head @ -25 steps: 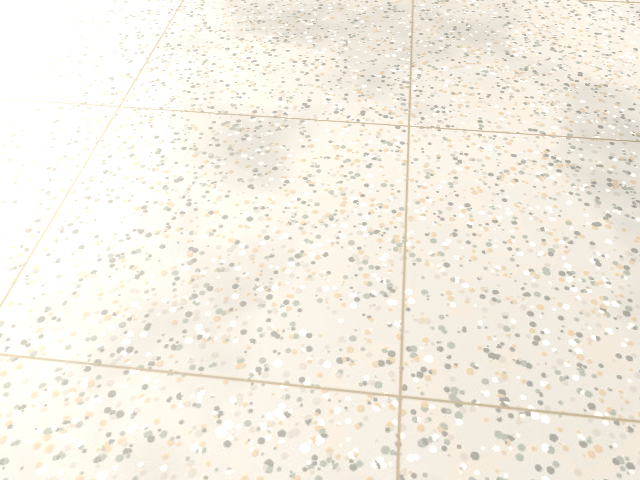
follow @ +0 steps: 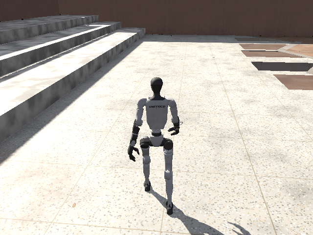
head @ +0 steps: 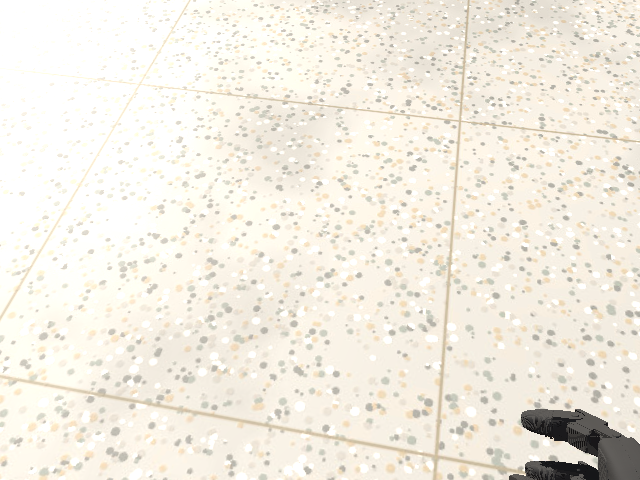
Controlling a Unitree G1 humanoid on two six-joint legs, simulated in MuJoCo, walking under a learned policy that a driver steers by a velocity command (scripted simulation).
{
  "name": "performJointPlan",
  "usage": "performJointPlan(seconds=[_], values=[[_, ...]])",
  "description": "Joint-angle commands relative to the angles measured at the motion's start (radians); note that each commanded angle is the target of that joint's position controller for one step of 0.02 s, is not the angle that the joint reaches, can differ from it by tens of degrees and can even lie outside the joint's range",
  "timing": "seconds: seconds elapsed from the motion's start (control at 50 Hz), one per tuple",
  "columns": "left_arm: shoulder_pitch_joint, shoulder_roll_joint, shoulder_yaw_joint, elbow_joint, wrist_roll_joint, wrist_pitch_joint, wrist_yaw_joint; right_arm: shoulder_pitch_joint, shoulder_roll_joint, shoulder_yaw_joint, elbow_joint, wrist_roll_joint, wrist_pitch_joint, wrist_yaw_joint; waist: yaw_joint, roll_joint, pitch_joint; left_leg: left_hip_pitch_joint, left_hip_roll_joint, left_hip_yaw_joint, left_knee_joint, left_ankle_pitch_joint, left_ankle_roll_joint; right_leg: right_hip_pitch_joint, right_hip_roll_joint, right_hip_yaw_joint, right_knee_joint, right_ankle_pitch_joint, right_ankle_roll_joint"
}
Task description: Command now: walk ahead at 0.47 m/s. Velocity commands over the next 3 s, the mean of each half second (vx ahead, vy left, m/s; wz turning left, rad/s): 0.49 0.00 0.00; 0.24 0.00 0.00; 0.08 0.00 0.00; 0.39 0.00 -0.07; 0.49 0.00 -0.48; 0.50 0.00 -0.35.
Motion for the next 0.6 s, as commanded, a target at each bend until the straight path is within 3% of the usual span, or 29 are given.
performJointPlan(seconds=[0.02, 0.04, 0.06, 0.08, 0.1, 0.12, 0.14, 0.18, 0.24, 0.28, 0.36, 0.42, 0.46, 0.5, 0.52, 0.54, 0.56, 0.58, 0.6], values=[[0.044, 0.051, -0.002, -0.086, 0.022, -0.008, -0.013, 0.523, -0.299, -0.103, 0.090, -0.026, 0.012, -0.022, -0.227, 0.083, -0.352, 0.950, 0.279, -0.439, 0.020, -0.166, 0.201, -0.642, -0.024, -0.010, 0.814, 0.614, -0.029], [0.072, -0.005, -0.020, -0.067, -0.002, -0.037, -0.023, 0.539, -0.257, -0.086, 0.105, -0.027, 0.017, -0.015, -0.206, 0.245, -0.480, 1.010, 0.419, -0.855, -0.218, -0.339, 0.285, -0.800, 0.094, 0.107, 1.079, -0.063, -0.019], [-0.034, 0.093, 0.008, -0.104, -0.033, -0.061, -0.028, 0.438, -0.192, -0.065, 0.099, -0.017, 0.010, -0.010, -0.192, 0.183, -0.296, 0.855, 0.369, -0.777, -0.272, -0.406, 0.224, -0.905, 0.027, 0.153, 1.168, -0.036, -0.048], [-0.139, 0.132, 0.017, -0.139, -0.049, -0.071, -0.025, 0.339, -0.149, -0.052, 0.078, -0.015, 0.005, -0.010, -0.162, 0.109, -0.158, 0.668, 0.338, -0.605, -0.291, -0.349, 0.184, -0.919, -0.028, 0.113, 1.150, 0.050, -0.066], [-0.183, 0.131, 0.022, -0.149, -0.041, -0.069, -0.016, 0.261, -0.123, -0.042, 0.068, -0.025, -0.005, -0.003, -0.119, 0.020, -0.082, 0.491, 0.301, -0.479, -0.324, -0.231, 0.162, -0.868, -0.078, 0.093, 1.083, 0.135, -0.068], [-0.175, 0.127, 0.033, -0.147, -0.025, -0.055, -0.007, 0.221, -0.095, -0.034, 0.066, -0.037, -0.014, 0.001, -0.077, 0.025, -0.063, 0.384, 0.256, -0.384, -0.349, -0.162, 0.139, -0.796, -0.115, 0.095, 1.020, 0.182, -0.070], [-0.144, 0.100, 0.032, -0.142, -0.020, -0.039, -0.004, 0.210, -0.085, -0.031, 0.075, -0.041, -0.015, 0.004, -0.047, 0.053, -0.053, 0.315, 0.230, -0.330, -0.376, -0.150, 0.135, -0.741, -0.131, 0.098, 0.986, 0.198, -0.068], [-0.139, 0.073, 0.032, -0.148, -0.016, -0.017, 0.001, 0.243, -0.093, -0.031, 0.100, -0.035, -0.019, 0.001, -0.031, 0.065, -0.022, 0.242, 0.212, -0.265, -0.420, -0.127, 0.151, -0.731, -0.142, 0.079, 0.923, 0.206, -0.056], [-0.274, 0.101, 0.042, -0.205, 0.000, -0.012, 0.005, 0.309, -0.144, -0.040, 0.123, -0.037, -0.020, -0.024, -0.049, 0.039, 0.025, 0.260, 0.216, -0.231, -0.457, -0.096, 0.167, -0.858, -0.160, 0.071, 0.769, 0.344, -0.020], [-0.353, 0.099, 0.042, -0.230, 0.003, -0.018, -0.001, 0.351, -0.154, -0.042, 0.131, -0.034, -0.013, -0.038, -0.072, 0.027, 0.028, 0.310, 0.206, -0.202, -0.455, -0.055, 0.150, -0.900, -0.154, 0.063, 0.632, 0.462, -0.009], [-0.507, 0.074, 0.029, -0.271, -0.006, -0.029, -0.020, 0.436, -0.173, -0.043, 0.149, -0.019, -0.002, -0.049, -0.127, 0.028, 0.036, 0.372, 0.183, -0.135, -0.443, -0.023, 0.114, -0.849, -0.100, 0.010, 0.389, 0.598, -0.003], [-0.591, 0.077, 0.021, -0.303, -0.014, -0.034, -0.039, 0.499, -0.179, -0.046, 0.173, -0.013, 0.012, -0.050, -0.156, 0.029, 0.054, 0.483, 0.218, -0.137, -0.399, -0.014, 0.110, -0.869, -0.083, 0.008, 0.303, 0.560, -0.009], [-0.617, 0.091, 0.022, -0.325, -0.016, -0.040, -0.052, 0.516, -0.185, -0.052, 0.182, -0.012, 0.024, -0.052, -0.151, 0.036, 0.055, 0.560, 0.254, -0.149, -0.352, 0.017, 0.100, -0.875, -0.074, 0.014, 0.262, 0.488, -0.031], [-0.575, 0.120, 0.031, -0.326, -0.018, -0.046, -0.059, 0.502, -0.199, -0.059, 0.180, -0.012, 0.035, -0.053, -0.114, 0.061, 0.027, 0.602, 0.272, -0.155, -0.286, 0.141, 0.081, -0.793, -0.050, -0.002, 0.233, 0.408, -0.059], [-0.498, 0.146, 0.044, -0.308, -0.017, -0.048, -0.059, 0.476, -0.204, -0.060, 0.173, -0.013, 0.041, -0.053, -0.064, 0.073, -0.020, 0.599, 0.253, -0.132, -0.192, 0.313, 0.064, -0.673, -0.018, -0.031, 0.214, 0.388, -0.080], [-0.332, 0.195, 0.071, -0.257, -0.016, -0.049, -0.054, 0.466, -0.182, -0.051, 0.165, -0.019, 0.046, -0.052, 0.011, 0.061, -0.123, 0.549, 0.197, -0.088, 0.001, 0.430, 0.037, -0.448, 0.006, -0.047, 0.210, 0.400, -0.112], [-0.145, 0.281, 0.094, -0.221, 0.005, -0.049, -0.045, 0.476, -0.143, -0.032, 0.135, -0.038, 0.045, -0.054, 0.067, -0.039, -0.283, 0.351, 0.126, -0.034, 0.324, 0.228, -0.008, -0.134, -0.173, 0.149, 0.249, 0.515, -0.183], [-0.107, 0.344, 0.104, -0.199, 0.020, -0.041, -0.050, 0.608, -0.007, 0.005, 0.139, -0.035, 0.023, -0.047, -0.008, -0.313, -0.400, -0.040, -0.076, -0.035, 0.671, -0.451, -0.083, 0.175, -0.398, 0.610, 0.137, 0.518, -0.350], [-0.115, 0.241, 0.076, -0.210, 0.011, -0.041, -0.052, 0.576, -0.114, -0.017, 0.159, -0.016, 0.000, -0.045, 0.023, -0.217, -0.414, -0.113, -0.045, -0.192, 0.802, -0.565, -0.079, 0.165, -0.389, 0.658, 0.098, 0.610, -0.338]])
Next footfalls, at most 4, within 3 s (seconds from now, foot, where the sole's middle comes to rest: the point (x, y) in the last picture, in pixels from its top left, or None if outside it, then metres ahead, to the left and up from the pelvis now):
0.54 right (428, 464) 0.49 -0.14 -0.75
0.96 left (316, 417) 0.57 0.09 -0.75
2.10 right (424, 281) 0.93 -0.14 -0.75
2.62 left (377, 182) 1.25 -0.02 -0.75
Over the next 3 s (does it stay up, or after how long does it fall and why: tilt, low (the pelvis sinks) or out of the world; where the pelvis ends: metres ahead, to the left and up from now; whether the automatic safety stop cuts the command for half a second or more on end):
stays up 1.23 -0.14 0.03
